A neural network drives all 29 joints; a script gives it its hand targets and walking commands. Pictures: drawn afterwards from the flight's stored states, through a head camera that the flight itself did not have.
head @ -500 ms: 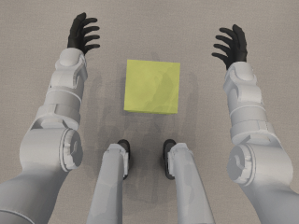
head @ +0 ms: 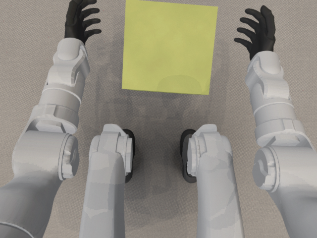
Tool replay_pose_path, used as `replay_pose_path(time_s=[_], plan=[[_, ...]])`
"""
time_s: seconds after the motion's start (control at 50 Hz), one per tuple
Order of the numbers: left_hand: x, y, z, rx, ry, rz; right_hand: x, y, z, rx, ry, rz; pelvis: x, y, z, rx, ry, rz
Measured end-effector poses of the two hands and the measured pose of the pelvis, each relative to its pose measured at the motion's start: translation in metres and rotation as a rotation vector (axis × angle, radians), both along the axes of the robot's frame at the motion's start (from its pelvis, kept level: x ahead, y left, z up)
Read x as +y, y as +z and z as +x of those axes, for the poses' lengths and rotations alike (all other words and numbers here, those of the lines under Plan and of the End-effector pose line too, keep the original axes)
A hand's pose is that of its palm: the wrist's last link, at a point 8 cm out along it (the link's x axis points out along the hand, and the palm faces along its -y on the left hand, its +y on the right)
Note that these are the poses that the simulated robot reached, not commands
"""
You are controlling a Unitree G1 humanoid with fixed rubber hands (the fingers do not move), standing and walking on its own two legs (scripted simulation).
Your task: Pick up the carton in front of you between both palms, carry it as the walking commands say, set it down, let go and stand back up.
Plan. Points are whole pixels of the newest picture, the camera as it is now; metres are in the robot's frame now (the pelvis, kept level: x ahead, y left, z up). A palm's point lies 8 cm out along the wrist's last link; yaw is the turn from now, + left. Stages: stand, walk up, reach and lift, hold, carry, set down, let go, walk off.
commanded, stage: reach and lift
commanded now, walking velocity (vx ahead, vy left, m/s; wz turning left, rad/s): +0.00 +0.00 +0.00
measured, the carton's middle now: (165, 58) +0.49 -0.02 -0.31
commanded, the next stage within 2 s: none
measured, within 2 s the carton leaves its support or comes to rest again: leaves its support in 1.14 s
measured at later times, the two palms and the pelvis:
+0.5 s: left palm (96, 44) +0.51 +0.17 -0.25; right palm (239, 51) +0.50 -0.21 -0.24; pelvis -0.01 +0.00 -0.07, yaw +1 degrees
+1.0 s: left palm (110, 42) +0.52 +0.13 -0.25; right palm (225, 48) +0.51 -0.17 -0.24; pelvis -0.01 +0.00 -0.07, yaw +1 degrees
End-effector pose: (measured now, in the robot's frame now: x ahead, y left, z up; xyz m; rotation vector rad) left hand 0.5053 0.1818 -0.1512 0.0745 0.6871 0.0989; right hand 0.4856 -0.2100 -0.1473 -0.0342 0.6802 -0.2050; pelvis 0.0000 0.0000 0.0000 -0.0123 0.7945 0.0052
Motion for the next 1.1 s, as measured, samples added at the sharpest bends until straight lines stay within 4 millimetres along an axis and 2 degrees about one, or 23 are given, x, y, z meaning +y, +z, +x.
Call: replay_pose_path(time_s=[0.18, 0.24, 0.34, 0.44, 0.56, 0.72, 0.82, 1.1], plan=[[-0.006, -0.065, -0.001, 0.053, -0.003, 0.003, 0.007, -0.067, 0.002, 0.053, 0.008, 0.013, 0.000, -0.043, -0.013, -0.072, 0.002, 0.003], [-0.007, -0.082, 0.001, 0.054, 0.000, -0.004, 0.008, -0.082, 0.006, 0.048, 0.007, 0.012, -0.001, -0.055, -0.014, -0.096, 0.003, 0.004], [-0.009, -0.099, 0.002, 0.046, -0.006, 0.004, 0.009, -0.100, 0.009, 0.050, 0.007, 0.015, -0.002, -0.067, -0.013, -0.137, 0.003, 0.006], [-0.009, -0.097, 0.006, 0.041, -0.001, 0.001, 0.004, -0.099, 0.014, 0.039, 0.014, 0.005, -0.003, -0.072, -0.010, -0.145, 0.004, 0.011], [-0.020, -0.089, 0.010, 0.034, -0.007, -0.005, 0.007, -0.092, 0.015, 0.038, 0.022, 0.020, -0.003, -0.069, -0.008, -0.142, 0.001, 0.012], [-0.031, -0.092, 0.005, 0.065, -0.025, -0.016, 0.020, -0.095, 0.011, 0.063, 0.045, 0.029, -0.004, -0.063, -0.008, -0.108, -0.003, 0.016], [-0.048, -0.094, 0.011, 0.051, -0.049, -0.026, 0.039, -0.098, 0.020, 0.052, 0.076, 0.042, -0.003, -0.062, -0.009, -0.104, 0.000, 0.014], [-0.050, -0.092, 0.012, 0.084, -0.002, -0.032, 0.041, -0.094, 0.022, 0.086, 0.027, 0.031, 0.001, -0.074, -0.006, -0.145, 0.007, 0.006]])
